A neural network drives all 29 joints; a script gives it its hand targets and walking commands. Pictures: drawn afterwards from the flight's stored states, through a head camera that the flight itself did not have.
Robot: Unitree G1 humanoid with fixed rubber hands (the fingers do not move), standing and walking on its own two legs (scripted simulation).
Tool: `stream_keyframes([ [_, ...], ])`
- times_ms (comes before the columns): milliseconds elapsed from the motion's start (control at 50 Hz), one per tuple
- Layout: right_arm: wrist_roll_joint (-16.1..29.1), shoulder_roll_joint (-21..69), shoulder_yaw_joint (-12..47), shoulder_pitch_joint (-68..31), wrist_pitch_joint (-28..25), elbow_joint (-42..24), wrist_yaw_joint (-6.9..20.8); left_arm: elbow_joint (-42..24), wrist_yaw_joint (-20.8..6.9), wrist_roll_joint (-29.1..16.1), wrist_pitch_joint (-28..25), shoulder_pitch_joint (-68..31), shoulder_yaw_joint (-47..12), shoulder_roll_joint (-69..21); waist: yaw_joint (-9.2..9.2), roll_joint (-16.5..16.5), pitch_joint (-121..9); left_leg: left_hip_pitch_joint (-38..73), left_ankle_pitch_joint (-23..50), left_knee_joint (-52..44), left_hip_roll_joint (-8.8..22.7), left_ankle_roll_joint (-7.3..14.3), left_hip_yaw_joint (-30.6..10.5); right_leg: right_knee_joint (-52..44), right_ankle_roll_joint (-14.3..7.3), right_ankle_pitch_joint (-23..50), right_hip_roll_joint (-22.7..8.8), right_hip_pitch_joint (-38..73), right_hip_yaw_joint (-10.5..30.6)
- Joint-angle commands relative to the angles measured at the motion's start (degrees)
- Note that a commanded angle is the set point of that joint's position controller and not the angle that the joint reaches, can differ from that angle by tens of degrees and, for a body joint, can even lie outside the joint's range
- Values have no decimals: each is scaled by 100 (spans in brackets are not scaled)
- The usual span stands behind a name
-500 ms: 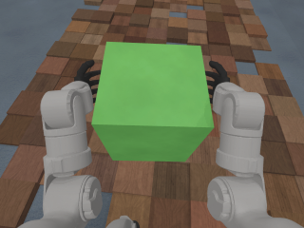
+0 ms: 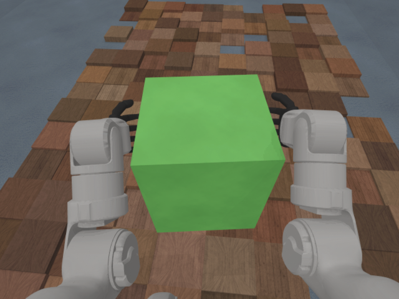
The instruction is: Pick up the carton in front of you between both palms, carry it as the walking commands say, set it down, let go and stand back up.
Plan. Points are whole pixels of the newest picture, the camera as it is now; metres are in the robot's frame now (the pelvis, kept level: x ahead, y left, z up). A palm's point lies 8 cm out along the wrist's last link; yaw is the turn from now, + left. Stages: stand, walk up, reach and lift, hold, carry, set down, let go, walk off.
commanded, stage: carry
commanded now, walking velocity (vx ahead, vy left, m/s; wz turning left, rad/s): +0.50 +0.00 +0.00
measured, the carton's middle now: (204, 158) +0.38 +0.01 +0.07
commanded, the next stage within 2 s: none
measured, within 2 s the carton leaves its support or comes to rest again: neither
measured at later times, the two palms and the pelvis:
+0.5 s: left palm (149, 73) +0.61 +0.14 +0.12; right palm (270, 78) +0.59 -0.16 +0.11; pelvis +0.32 +0.01 +0.03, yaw -2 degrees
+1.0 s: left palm (169, 10) +0.89 +0.11 +0.15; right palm (264, 7) +0.91 -0.19 +0.15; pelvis +0.62 -0.05 +0.01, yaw +1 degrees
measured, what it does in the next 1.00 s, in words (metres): walks ahead: left foot, then right foot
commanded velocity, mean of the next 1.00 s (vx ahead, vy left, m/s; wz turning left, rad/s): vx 0.50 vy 0.00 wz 0.00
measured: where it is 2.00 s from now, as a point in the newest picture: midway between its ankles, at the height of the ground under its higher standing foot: (211, 128)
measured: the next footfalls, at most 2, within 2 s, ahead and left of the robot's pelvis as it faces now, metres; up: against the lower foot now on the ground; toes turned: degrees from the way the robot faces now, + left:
left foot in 0.26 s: +0.36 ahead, +0.11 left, +0.02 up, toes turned +8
right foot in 0.66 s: +0.55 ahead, -0.13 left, +0.00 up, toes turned -11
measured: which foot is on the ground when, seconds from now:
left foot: up 0.00-0.24, down 0.26-0.70, up 0.72-1.00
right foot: down 0.00-0.28, up 0.30-0.64, down 0.66-1.00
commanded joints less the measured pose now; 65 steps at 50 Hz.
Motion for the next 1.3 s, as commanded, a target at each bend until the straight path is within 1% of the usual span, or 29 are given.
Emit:
stream_keyframes([
  [0, 2032, 6614, 2966, -3465, -146, -458, 1183, -646, -1424, -2794, -183, -4517, -3353, -6536, 53, -604, -3032, -1410, 288, -228, 279, -73, -89, -727, -333, 2214, -1673, 3389, 2096],
  [120, 1423, 7082, 3435, -1712, -632, -664, 1233, -1063, -1663, -2644, -628, -3103, -3897, -7072, 154, -612, -2606, -1118, 1013, -2671, 27, -205, 655, -864, -11, 4526, -1445, 3545, 1132],
  [220, 1426, 7021, 4344, -427, -1013, -1906, 1267, -2036, -1722, -2479, -971, -1337, -4525, -6798, -54, -1056, -2887, 1666, 2760, -4993, -553, 27, 1467, 277, 452, 5963, -1035, 3020, 33],
  [240, 1483, 6948, 4541, -187, -1063, -2171, 1293, -2202, -1727, -2437, -1024, -1046, -4664, -6665, -207, -938, -3117, 2952, 3343, -5475, -330, 120, 1295, 1003, 549, 5214, -975, 2371, -118],
  [260, 1532, 6844, 4704, 47, -1104, -2399, 1335, -2352, -1748, -2373, -1056, -799, -4814, -6555, -343, -516, -3389, 4541, 3669, -5194, 540, 439, 283, 1879, 652, 3265, -867, 981, -30],
  [280, 1470, 6611, 4817, 331, -1213, -2374, 1349, -2557, -1787, -2467, -1031, -733, -4962, -6542, -570, 1223, -3892, 6403, 4986, -4809, 2283, 1853, -2519, 4158, 1037, -650, -9, -1498, 265],
  [300, 1527, 6707, 4876, 730, -1218, -2427, 1377, -2537, -1801, -2381, -1038, -325, -5045, -6353, -508, 1220, -4133, 6222, 4904, -4921, 2324, 1885, -2723, 5037, 809, -2080, -89, -1708, 792],
  [340, 1726, 6826, 5124, 897, -1243, -2872, 1472, -2902, -1775, -2328, -1126, 30, -5068, -6178, -405, 148, -3353, 5272, 3193, -5225, 2028, 1442, -2097, 4445, 618, -1766, -572, -2091, 993],
  [360, 1846, 6844, 5243, 819, -1255, -3078, 1522, -3034, -1755, -2296, -1159, 118, -5106, -6140, -335, 16, -2967, 4667, 2785, -5496, 1957, 1255, -1900, 3932, 625, -1551, -715, -1982, 915],
  [440, 2121, 6413, 5387, 1015, -1116, -3357, 1683, -2880, -1665, -2078, -1160, 939, -5152, -5998, -246, 363, -2480, 3228, 1957, -5991, 1509, 1013, -656, 1393, 832, -1551, -594, -752, 352],
  [520, 2074, 5802, 5240, 1225, -936, -2982, 1772, -2582, -1575, -1928, -1039, 986, -5097, -5522, -312, 795, -2075, 2616, 1893, -5902, 1304, 657, 65, 38, 835, 221, -408, 161, -225],
  [600, 1823, 5458, 4926, 1262, -764, -2306, 1758, -2123, -1582, -1925, -813, 889, -4922, -5224, -253, 726, -1485, 2453, 1462, -5390, 1188, 321, 273, -714, 814, 936, -556, 436, -306],
  [640, 1761, 5415, 4793, 1198, -676, -2133, 1717, -1965, -1612, -1996, -713, 743, -4812, -5180, -211, 320, -1402, 1941, 1167, -4385, 901, 106, 598, -958, 805, 625, -471, 1316, -489],
  [660, 1791, 5442, 4764, 1025, -613, -2151, 1689, -1930, -1627, -2029, -669, 586, -4757, -5143, -195, -17, -1400, 1336, 960, -3770, 615, -45, 808, -908, 767, 449, -620, 1973, -343],
  [700, 2052, 5559, 4793, 402, -452, -2581, 1692, -1982, -1597, -2095, -665, 541, -4626, -5177, 35, -1846, -1506, -556, -767, -1410, 97, -335, 730, -1575, -217, -475, -2302, 2802, 2862],
  [720, 2156, 5713, 4816, 175, -426, -2676, 1697, -2279, -1573, -2136, -628, 330, -4635, -5271, 32, -1356, -1372, -956, -960, -896, 252, -203, 312, -1687, -411, -293, -2543, 2701, 3143],
  [760, 2235, 5945, 4722, 244, -396, -2897, 1688, -2915, -1542, -2335, -545, -95, -4757, -5540, 1, -479, -1632, -983, -261, -922, 612, -124, -4, -1741, -401, -193, -2410, 2518, 2516],
  [780, 2229, 5988, 4691, 289, -390, -3015, 1652, -3168, -1540, -2424, -514, -221, -4805, -5625, -33, -435, -1762, -851, 116, -1206, 719, -150, -53, -1835, -242, -334, -2217, 2433, 2086],
  [820, 2156, 5912, 4655, 329, -358, -3357, 1547, -3397, -1548, -2541, -455, -174, -4847, -5703, -23, -734, -1886, -668, 577, -1629, 653, -215, 132, -1896, -156, 45, -2012, 2403, 1459],
  [940, 1731, 5306, 4565, 806, -198, -3599, 1337, -3430, -1564, -2546, -248, 187, -4928, -5150, 89, -529, -1593, -1083, 1732, -3163, 404, -214, 494, -1669, -198, 2052, -1632, 2926, 601],
  [1040, 1760, 5033, 4556, 337, -86, -3495, 1373, -3205, -1566, -2560, -182, -203, -4920, -4857, 88, -775, -1478, 213, 2865, -4493, 54, 163, 945, -1277, 132, 3215, -1282, 2715, -95],
  [1080, 1817, 4938, 4476, 116, -49, -3336, 1397, -3106, -1548, -2594, -159, -530, -4896, -4804, -141, -809, -1797, 1543, 2913, -4593, -202, 210, 1213, -333, 259, 3878, -1195, 2460, -376],
  [1100, 1833, 4912, 4428, 13, -31, -3220, 1413, -3043, -1528, -2616, -133, -723, -4856, -4755, -335, -522, -2050, 2565, 2995, -4940, -347, 154, 1438, 742, 386, 3740, -931, 2112, -688],
  [1120, 1827, 4804, 4346, -266, -25, -3118, 1437, -3045, -1489, -2654, -91, -1102, -4886, -4807, -492, 408, -2564, 4414, 3730, -4695, 395, 546, 589, 2305, 610, 2310, -661, 675, -480],
  [1140, 1914, 4885, 4352, -234, 21, -2830, 1437, -2856, -1474, -2605, -44, -1207, -4817, -4787, -504, 1191, -2487, 5126, 5838, -4461, 1515, 724, -1016, 3445, 639, -1489, -90, -698, -286],
  [1160, 1968, 4691, 4193, -305, 35, -2632, 1416, -2387, -1419, -2657, 0, -1219, -4763, -4847, -548, 1550, -3026, 6486, 6924, -4194, 2281, 1569, -1933, 5259, 705, -2586, 165, -2302, 247],
  [1180, 2038, 4808, 4266, -344, -30, -2529, 1410, -2377, -1381, -2631, -26, -1100, -4662, -4966, -754, 1531, -3470, 6280, 5003, -4594, 2414, 1974, -2515, 6045, 622, -2348, -42, -2813, 691],
  [1220, 2367, 5475, 4459, -1097, -151, -2822, 1480, -2438, -1351, -2571, -120, -1744, -4545, -5249, -531, 344, -3017, 4994, 2664, -5012, 2057, 1493, -2245, 5864, 449, -1902, -558, -2864, 919],
  [1280, 2807, 5900, 4700, -2338, -325, -2758, 1584, -2074, -1246, -2394, -364, -2314, -4445, -5469, -325, 259, -2562, 3445, 1115, -5388, 1911, 1211, -1533, 5377, 388, -1803, -766, -2540, 591],
])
